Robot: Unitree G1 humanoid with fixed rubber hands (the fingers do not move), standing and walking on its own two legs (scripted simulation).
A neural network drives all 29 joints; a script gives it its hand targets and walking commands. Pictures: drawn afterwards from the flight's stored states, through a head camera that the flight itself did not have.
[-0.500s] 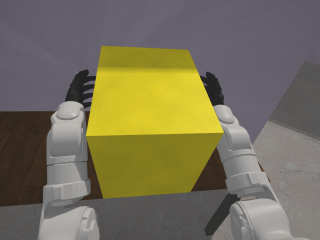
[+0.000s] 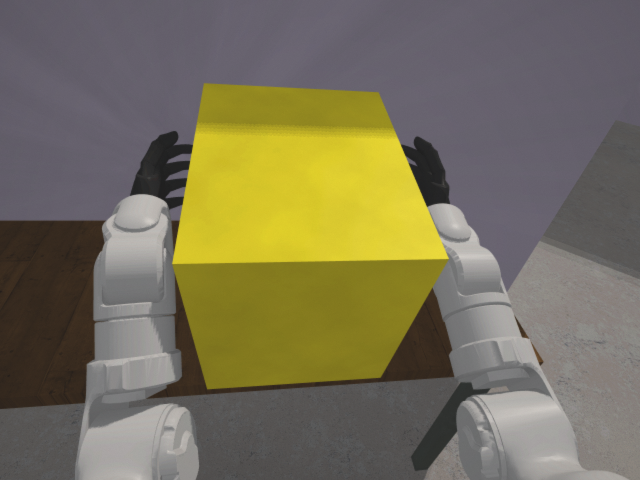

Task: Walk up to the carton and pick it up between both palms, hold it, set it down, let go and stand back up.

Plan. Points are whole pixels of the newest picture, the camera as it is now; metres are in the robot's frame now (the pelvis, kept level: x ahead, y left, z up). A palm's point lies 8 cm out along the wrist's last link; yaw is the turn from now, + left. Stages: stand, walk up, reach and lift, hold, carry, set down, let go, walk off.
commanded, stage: hold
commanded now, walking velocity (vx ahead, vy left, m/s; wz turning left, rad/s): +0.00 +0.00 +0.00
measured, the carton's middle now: (295, 236) +0.37 +0.01 +0.15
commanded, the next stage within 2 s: none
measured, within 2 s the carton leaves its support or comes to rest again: neither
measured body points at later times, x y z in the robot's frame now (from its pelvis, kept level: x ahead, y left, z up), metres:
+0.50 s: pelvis +0.00 +0.00 +0.00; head -0.06 +0.02 +0.45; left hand +0.37 +0.16 +0.21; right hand +0.37 -0.16 +0.20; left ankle +0.04 +0.11 -0.75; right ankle -0.01 -0.10 -0.75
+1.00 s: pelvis +0.00 +0.00 +0.00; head -0.05 +0.03 +0.45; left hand +0.37 +0.17 +0.21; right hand +0.37 -0.15 +0.20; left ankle +0.04 +0.11 -0.75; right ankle -0.01 -0.10 -0.75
